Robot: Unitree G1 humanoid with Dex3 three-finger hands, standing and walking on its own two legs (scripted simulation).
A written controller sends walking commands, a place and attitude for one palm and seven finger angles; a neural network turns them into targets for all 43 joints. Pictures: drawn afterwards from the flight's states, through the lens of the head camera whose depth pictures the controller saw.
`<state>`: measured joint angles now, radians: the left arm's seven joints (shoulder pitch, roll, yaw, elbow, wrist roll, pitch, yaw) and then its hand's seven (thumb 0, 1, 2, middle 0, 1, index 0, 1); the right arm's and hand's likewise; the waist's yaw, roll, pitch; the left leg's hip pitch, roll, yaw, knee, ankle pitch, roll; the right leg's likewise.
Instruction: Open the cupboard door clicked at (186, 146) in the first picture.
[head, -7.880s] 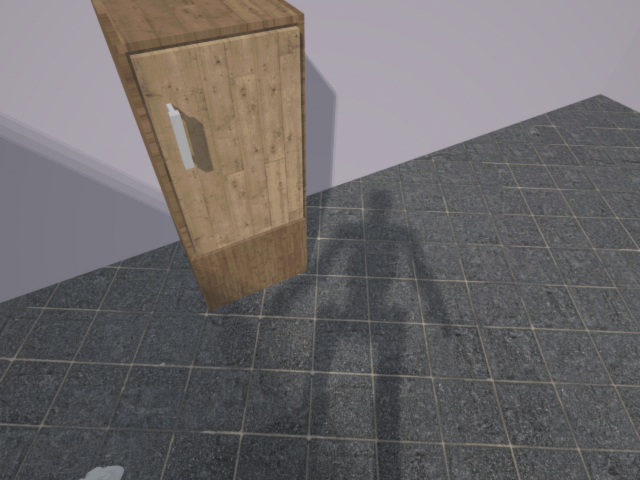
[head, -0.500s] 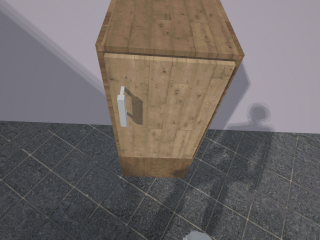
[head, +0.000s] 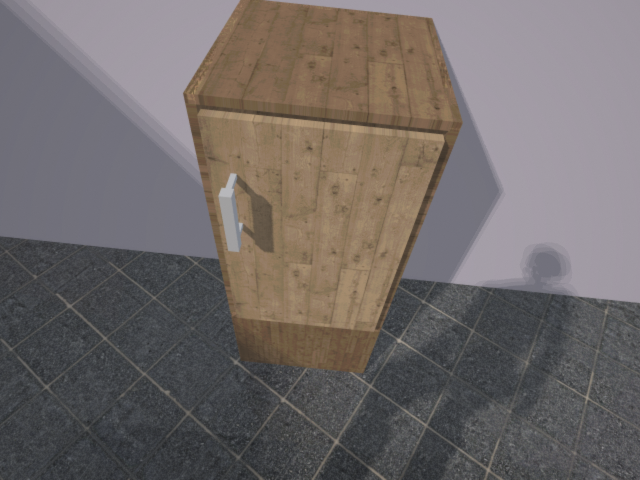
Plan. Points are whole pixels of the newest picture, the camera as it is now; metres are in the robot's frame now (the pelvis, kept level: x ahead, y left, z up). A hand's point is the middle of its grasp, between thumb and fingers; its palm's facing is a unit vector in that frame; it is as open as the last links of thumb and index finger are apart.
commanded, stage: come to a stop and stand still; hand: left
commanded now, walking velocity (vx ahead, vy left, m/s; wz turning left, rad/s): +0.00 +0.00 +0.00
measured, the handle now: (233, 213) +0.52 +0.20 -0.02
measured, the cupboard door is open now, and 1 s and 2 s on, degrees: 0 0 0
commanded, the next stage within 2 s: look again from close up in 0.56 s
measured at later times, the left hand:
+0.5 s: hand out of the picture +0.00 +0.17 -0.18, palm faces +0.04 -0.98 -0.17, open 7.4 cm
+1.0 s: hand out of the picture -0.02 +0.15 -0.18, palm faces +0.05 -0.99 -0.12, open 7.3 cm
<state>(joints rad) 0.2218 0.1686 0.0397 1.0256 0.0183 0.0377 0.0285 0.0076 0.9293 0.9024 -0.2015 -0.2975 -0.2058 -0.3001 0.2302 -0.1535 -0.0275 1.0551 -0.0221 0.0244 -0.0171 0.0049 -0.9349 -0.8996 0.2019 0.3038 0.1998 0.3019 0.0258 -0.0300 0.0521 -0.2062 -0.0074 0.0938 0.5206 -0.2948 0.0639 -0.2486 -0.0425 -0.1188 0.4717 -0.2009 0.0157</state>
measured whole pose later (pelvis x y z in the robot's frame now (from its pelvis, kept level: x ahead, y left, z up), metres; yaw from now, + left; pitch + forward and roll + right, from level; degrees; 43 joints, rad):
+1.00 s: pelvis +0.00 +0.02 +0.00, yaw +0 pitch -2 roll +0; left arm 0.36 0.09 -0.01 1.11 0.01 0.00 0.05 0.01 0.91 0.90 -0.20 -0.30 -0.20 -0.30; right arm 0.35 -0.10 0.02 1.13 -0.01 -0.02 -0.02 0.00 -0.91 -0.90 0.20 0.30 0.20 0.30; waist 0.00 -0.01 0.02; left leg -0.14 -0.05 0.11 0.43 -0.26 0.08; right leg -0.21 -0.07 -0.10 0.43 -0.17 0.03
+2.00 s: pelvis +0.01 -0.03 -0.09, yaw +5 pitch +16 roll -3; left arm 0.35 0.28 0.25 0.04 -0.34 -0.41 -0.45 0.01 0.24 0.62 -0.25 -0.72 -0.25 -0.73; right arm 0.16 -0.21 0.04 0.55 0.03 -0.22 -0.02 0.01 -0.90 -0.90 0.21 0.30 0.20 0.30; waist 0.03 0.04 -0.14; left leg -0.92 0.02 -0.04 1.23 -0.60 0.01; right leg -0.92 0.01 -0.17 1.14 -0.52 -0.08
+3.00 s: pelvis +0.01 +0.01 -0.05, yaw +3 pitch +13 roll -4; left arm -0.04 0.45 0.44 0.45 -0.38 -0.31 -0.56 -0.01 -0.50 0.30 -0.30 -1.20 -0.30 -1.20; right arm 0.31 -0.30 0.04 0.54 0.03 -0.20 -0.03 0.01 -0.90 -0.90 0.21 0.30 0.20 0.30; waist -0.02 0.02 -0.11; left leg -0.73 -0.01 0.03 0.99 -0.50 0.08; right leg -0.74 0.00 -0.10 0.90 -0.39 -0.01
